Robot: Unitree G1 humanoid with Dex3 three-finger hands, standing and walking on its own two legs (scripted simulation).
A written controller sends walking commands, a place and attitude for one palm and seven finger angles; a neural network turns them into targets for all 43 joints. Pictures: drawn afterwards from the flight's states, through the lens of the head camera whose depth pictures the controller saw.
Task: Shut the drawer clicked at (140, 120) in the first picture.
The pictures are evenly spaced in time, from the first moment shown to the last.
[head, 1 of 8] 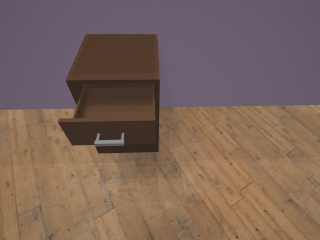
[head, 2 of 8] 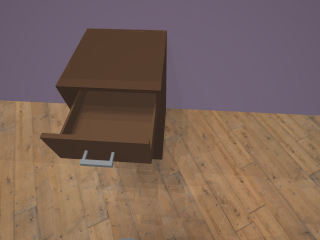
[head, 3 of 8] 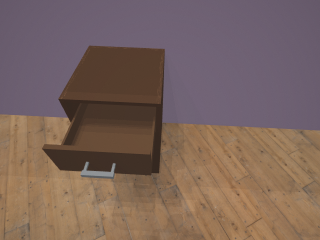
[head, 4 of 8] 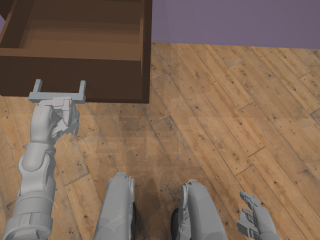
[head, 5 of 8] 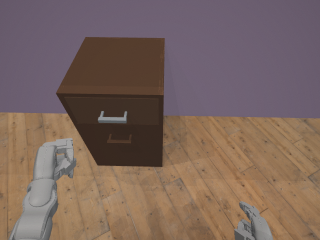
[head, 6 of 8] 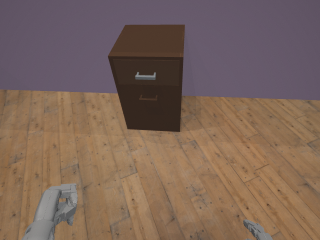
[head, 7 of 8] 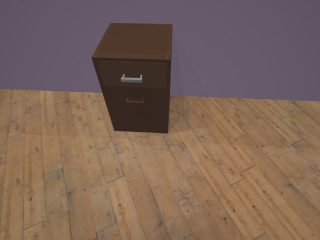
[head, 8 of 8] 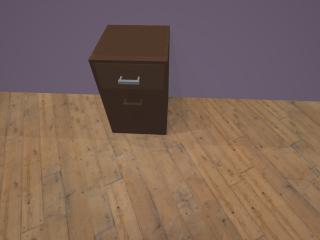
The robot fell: no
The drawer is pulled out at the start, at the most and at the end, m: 0.23 0.23 0.00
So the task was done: yes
